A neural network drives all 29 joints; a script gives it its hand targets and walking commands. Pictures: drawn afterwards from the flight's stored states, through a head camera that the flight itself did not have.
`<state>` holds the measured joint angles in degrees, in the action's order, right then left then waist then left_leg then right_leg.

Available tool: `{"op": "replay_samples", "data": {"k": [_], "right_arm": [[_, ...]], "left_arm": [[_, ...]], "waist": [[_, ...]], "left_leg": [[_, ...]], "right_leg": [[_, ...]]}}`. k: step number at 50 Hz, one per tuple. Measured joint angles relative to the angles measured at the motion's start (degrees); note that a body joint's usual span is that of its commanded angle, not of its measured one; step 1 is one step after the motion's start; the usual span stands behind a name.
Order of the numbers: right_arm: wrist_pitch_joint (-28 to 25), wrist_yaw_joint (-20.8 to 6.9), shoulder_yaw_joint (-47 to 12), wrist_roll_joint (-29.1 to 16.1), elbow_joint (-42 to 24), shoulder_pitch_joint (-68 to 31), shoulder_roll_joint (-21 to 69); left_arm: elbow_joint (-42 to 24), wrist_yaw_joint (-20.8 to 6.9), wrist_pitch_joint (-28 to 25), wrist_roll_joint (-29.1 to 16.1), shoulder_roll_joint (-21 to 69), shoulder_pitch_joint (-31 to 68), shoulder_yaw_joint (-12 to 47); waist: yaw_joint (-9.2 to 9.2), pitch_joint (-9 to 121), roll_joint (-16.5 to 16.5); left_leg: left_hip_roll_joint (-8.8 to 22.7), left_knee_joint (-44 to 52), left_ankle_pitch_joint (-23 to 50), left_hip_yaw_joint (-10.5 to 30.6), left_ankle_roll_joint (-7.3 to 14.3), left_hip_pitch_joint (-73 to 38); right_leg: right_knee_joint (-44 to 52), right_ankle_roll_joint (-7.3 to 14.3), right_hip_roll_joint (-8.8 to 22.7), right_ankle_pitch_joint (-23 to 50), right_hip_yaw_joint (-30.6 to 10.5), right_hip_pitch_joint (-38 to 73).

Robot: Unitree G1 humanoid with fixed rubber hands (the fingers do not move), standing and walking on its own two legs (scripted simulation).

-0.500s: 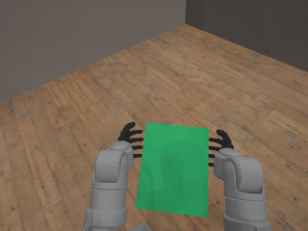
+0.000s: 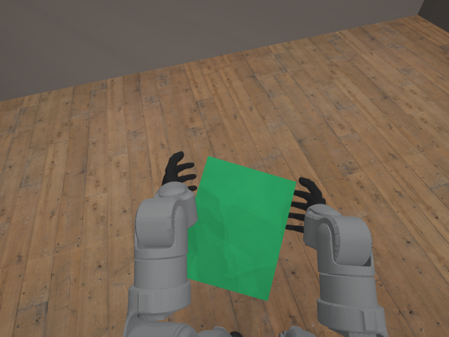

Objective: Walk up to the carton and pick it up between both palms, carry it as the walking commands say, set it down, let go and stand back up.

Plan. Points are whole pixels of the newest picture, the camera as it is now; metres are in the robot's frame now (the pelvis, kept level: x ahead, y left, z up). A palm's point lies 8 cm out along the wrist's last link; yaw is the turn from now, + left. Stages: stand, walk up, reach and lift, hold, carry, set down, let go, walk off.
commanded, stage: carry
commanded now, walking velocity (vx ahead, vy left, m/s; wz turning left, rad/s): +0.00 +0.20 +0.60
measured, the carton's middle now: (231, 222) +0.35 +0.04 -0.04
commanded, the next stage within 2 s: none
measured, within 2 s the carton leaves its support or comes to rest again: neither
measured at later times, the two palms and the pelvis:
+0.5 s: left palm out of the picture +0.18 +0.39 +0.09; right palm (144, 239) +0.25 +0.16 +0.09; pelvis -0.07 +0.18 +0.00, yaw +18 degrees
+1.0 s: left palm out of the picture +0.02 +0.55 +0.13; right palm out of the picture +0.13 +0.34 +0.12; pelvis -0.19 +0.29 +0.03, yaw +35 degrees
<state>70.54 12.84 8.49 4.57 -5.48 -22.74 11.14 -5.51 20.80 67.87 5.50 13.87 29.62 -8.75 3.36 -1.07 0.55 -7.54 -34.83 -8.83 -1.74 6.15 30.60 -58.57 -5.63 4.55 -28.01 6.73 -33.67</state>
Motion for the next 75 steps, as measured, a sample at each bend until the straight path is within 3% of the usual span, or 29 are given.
{"op": "replay_samples", "data": {"k": [3, 4, 5, 7, 9, 12, 18, 21, 23, 26, 29, 32, 36, 40, 41, 42, 44, 46, 48, 51, 55, 58, 59, 60, 63, 66, 68, 71, 75], "right_arm": [[1.5, 1.5, -0.4, 1.0, -1.9, 0.3, -0.1], [1.8, 1.9, -0.1, 1.2, -2.4, 0.6, -0.3], [2.0, 2.2, 0.4, 1.3, -3.2, 1.4, -0.5], [2.6, 3.1, 0.3, 0.5, -4.4, 3.6, -1.3], [3.5, 5.5, -0.5, -1.1, -4.4, 4.2, -1.5], [3.5, 9.0, -1.3, -2.8, -4.4, 2.6, -1.0], [1.2, 9.4, 0.3, -3.4, -3.9, -0.5, -0.2], [0.6, 7.9, 0.6, -2.9, -1.7, -0.6, -0.1], [-0.3, 7.0, -0.5, -2.6, 1.2, -0.2, 0.2], [0.0, 5.2, -2.5, -1.6, 5.9, 0.2, -0.1], [0.7, 2.1, -0.9, -0.4, 6.0, -0.1, 0.0], [0.2, 0.1, 0.5, 0.3, 3.3, 0.4, -0.2], [0.6, 1.2, 0.2, 0.9, -0.5, 0.9, -0.3], [1.9, 3.3, -0.1, 0.8, -2.4, 1.4, -0.5], [2.0, 3.9, 0.0, 0.7, -3.0, 1.9, -0.8], [2.0, 4.7, 0.2, 0.4, -3.8, 2.8, -1.0], [2.7, 6.8, -0.5, -0.9, -4.3, 4.2, -1.5], [3.5, 9.3, -1.5, -2.3, -3.4, 3.8, -1.4], [3.6, 11.3, -1.8, -3.0, -3.2, 2.3, -0.9], [2.7, 13.6, -1.3, -3.2, -3.1, -0.4, 0.0], [1.8, 14.6, -0.1, -3.2, -1.5, -3.3, 0.2], [1.7, 13.1, 0.8, -2.6, 1.7, -4.8, 0.1], [1.0, 12.5, 0.9, -2.2, 3.1, -4.8, 0.8], [0.1, 12.4, 0.8, -1.8, 4.6, -4.3, 1.7], [-0.1, 10.9, -0.8, -1.1, 9.2, -3.8, 1.6], [0.2, 6.6, 1.6, 0.5, 9.4, -4.0, 1.5], [-0.3, 3.9, 2.8, 1.2, 7.9, -3.4, 1.4], [-0.6, 2.1, 3.0, 1.5, 4.6, -2.2, 0.9], [1.0, 3.1, 1.5, 1.1, 0.9, -1.7, 0.7]], "left_arm": [[1.6, -4.7, -1.6, 0.5, -0.2, -0.7, -0.7], [2.3, -6.7, -2.1, 0.6, -0.4, -1.3, -0.7], [3.4, -8.5, -2.4, 0.5, -0.6, -1.9, -0.3], [5.3, -11.0, -2.4, 0.5, -1.1, -3.0, 0.9], [5.6, -12.0, -2.3, 0.8, -1.7, -4.5, 1.8], [3.7, -11.8, -1.7, 1.4, -2.4, -6.3, 2.7], [1.2, -11.5, -1.0, 2.6, -2.2, -5.7, 2.3], [1.8, -11.3, 0.4, 4.1, -1.9, -5.1, 2.0], [1.7, -11.3, 0.6, 4.7, -2.3, -5.7, 0.8], [1.4, -8.9, 1.4, 3.5, -2.8, -7.1, 0.2], [0.3, -2.6, 2.2, 0.8, -2.1, -5.2, 0.9], [-0.4, -0.2, 1.4, -0.6, -1.3, -3.3, 1.5], [0.3, -2.7, -0.8, -0.2, -0.8, -2.2, 1.2], [1.8, -8.4, -2.1, 0.9, -1.1, -3.0, 0.3], [2.5, -9.7, -2.6, 0.9, -1.3, -3.5, 0.8], [3.4, -10.5, -2.4, 0.9, -1.4, -3.9, 1.4], [5.3, -11.8, -2.5, 1.4, -1.7, -4.4, 2.1], [5.2, -12.0, -2.1, 1.7, -2.1, -5.6, 2.2], [4.1, -11.5, -1.7, 1.9, -2.4, -6.1, 2.2], [3.3, -10.8, -1.4, 2.5, -2.1, -5.5, 1.7], [4.2, -10.3, -0.7, 3.5, -1.6, -4.2, 0.8], [5.0, -9.9, 0.6, 4.4, -1.5, -3.8, 0.4], [4.8, -9.8, 1.0, 4.7, -1.6, -4.0, -0.1], [4.5, -9.7, 1.1, 4.9, -1.9, -4.7, -0.8], [3.9, -5.9, 2.5, 3.1, -2.2, -5.5, -1.5], [2.8, 2.0, 3.3, 0.3, -1.3, -3.1, -0.2], [2.0, 5.0, 3.0, -0.7, -0.5, -1.3, 0.6], [2.1, 4.8, 1.5, -0.4, 0.4, 1.2, 0.5], [3.8, -0.7, -1.0, 1.7, 0.8, 2.2, -0.9]], "waist": [[-1.0, 1.9, 1.9], [-1.61, 2.3, 3.6], [-2.5, 2.4, 6.2], [-3.27, 3.3, 5.0], [-4.35, 3.5, 2.2], [-5.75, 3.7, -0.1], [-6.36, 4.0, -1.1], [-5.97, 4.9, -2.1], [-4.77, 4.6, -6.2], [-3.54, 3.9, -5.6], [-1.09, 1.3, -4.6], [0.06, -0.1, -3.1], [-0.39, 1.0, -0.6], [-2.26, 3.5, 2.0], [-2.96, 3.5, 4.3], [-3.74, 3.4, 6.0], [-3.94, 3.8, 3.8], [-4.84, 4.2, 1.5], [-5.52, 4.4, 0.2], [-6.22, 4.4, -0.3], [-5.97, 4.4, -0.7], [-5.81, 4.9, -1.9], [-5.57, 4.7, -4.5], [-4.94, 4.5, -6.4], [-3.54, 3.4, -5.6], [-1.14, 0.6, -4.9], [-0.26, -0.6, -4.0], [0.04, -0.8, -1.8], [-1.3, 1.3, 1.7]], "left_leg": [[-3.1, 2.7, 2.5, -0.3, 1.7, 0.1], [-3.4, 3.4, 3.2, 0.3, 2.1, -0.1], [-2.6, 2.9, 2.0, 1.3, 0.9, -0.5], [-1.7, -9.6, -9.3, -0.9, -3.0, 2.2], [0.5, -22.8, -12.5, -1.1, -4.9, 4.8], [5.2, -28.2, -11.5, 1.2, -7.0, 5.2], [11.7, -12.3, -14.4, 1.9, -9.8, -1.8], [11.8, -0.3, -8.7, -0.9, -9.3, -8.0], [8.8, -0.6, -3.4, -2.8, -8.1, -8.0], [8.5, -2.6, -5.4, -0.8, -6.0, -5.3], [7.0, -1.4, -3.3, 0.3, -4.4, -3.8], [3.8, -0.9, -1.5, 0.4, -2.1, -2.0], [-0.7, 1.9, 1.5, -0.3, 0.7, -0.6], [-4.3, 7.3, 5.7, -0.2, 2.5, -1.2], [-4.1, 8.4, 6.6, 0.9, 1.4, -1.9], [-3.7, 5.8, 2.6, 1.0, -2.0, -1.7], [-2.7, -11.7, -9.2, -1.3, -6.5, 2.2], [-0.1, -24.8, -11.0, -0.7, -7.4, 4.5], [3.4, -29.6, -10.1, 1.1, -7.8, 5.0], [8.2, -26.0, -13.1, 3.2, -9.4, 3.4], [11.8, -11.0, -13.7, 2.2, -10.1, -2.5], [11.8, 0.9, -7.8, -1.0, -9.4, -8.6], [9.9, 1.3, -4.4, -2.0, -9.5, -8.6], [8.7, -0.4, -4.0, -2.5, -8.9, -7.8], [8.9, -3.0, -4.9, 0.0, -6.7, -4.5], [7.3, -2.2, -2.8, 1.1, -5.1, -2.7], [5.2, -1.8, -1.6, 1.3, -3.7, -1.5], [1.8, -0.3, 0.6, 1.0, -1.6, 0.0], [-2.2, 3.6, 4.3, 0.5, 0.8, 0.9]], "right_leg": [[11.6, 1.6, -1.7, 0.7, -0.3, 5.1], [15.8, 4.4, -2.5, 5.4, 0.1, 7.0], [18.8, 6.5, -3.1, 8.4, 1.6, 8.9], [21.3, 7.8, -1.1, 10.2, 2.7, 10.7], [24.1, 7.0, 1.4, 11.4, 3.3, 12.6], [27.5, 5.0, 4.7, 13.7, 4.1, 14.4], [25.5, 0.0, 11.6, 14.2, 5.6, 14.1], [22.0, -3.4, 15.3, 13.1, 5.8, 13.4], [15.7, -3.6, 18.2, 6.7, 2.2, 10.8], [-0.3, -2.9, 11.3, -7.9, -0.6, 5.5], [-8.3, -1.8, 5.6, -5.6, -0.7, 1.2], [-9.1, -1.2, 2.7, -1.5, -0.2, -1.2], [-2.2, -0.3, 0.1, -0.1, -0.1, -0.4], [15.2, 2.4, -2.4, 0.6, -0.3, 7.2], [19.7, 4.4, -3.2, 6.7, 0.5, 9.2], [22.4, 6.2, -3.1, 10.1, 1.8, 11.0], [24.4, 7.4, -0.6, 12.0, 2.3, 12.6], [27.3, 6.7, 1.8, 13.2, 2.7, 14.5], [29.4, 5.3, 4.1, 14.6, 3.3, 15.5], [29.6, 3.1, 7.5, 15.5, 4.4, 15.7], [26.4, -0.4, 12.2, 14.9, 5.5, 14.9], [22.0, -3.8, 16.1, 13.5, 5.5, 13.5], [19.2, -3.7, 18.4, 12.2, 3.9, 12.2], [14.6, -3.5, 18.6, 5.3, 1.5, 10.2], [-1.1, -3.0, 11.1, -9.0, -0.7, 4.9], [-8.0, -2.3, 5.5, -6.2, -0.9, 0.7], [-8.8, -2.0, 3.5, -3.4, -0.6, -0.9], [-4.6, -1.5, 1.2, -1.3, 0.1, -0.9], [9.8, 0.2, -1.7, -1.2, 0.2, 4.6]]}}
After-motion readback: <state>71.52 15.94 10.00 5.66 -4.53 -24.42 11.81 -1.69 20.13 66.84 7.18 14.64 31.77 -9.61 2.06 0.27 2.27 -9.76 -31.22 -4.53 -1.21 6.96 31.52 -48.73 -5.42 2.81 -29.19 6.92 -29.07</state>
